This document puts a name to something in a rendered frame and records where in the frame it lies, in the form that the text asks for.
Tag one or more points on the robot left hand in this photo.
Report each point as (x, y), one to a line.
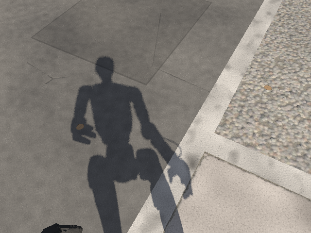
(56, 228)

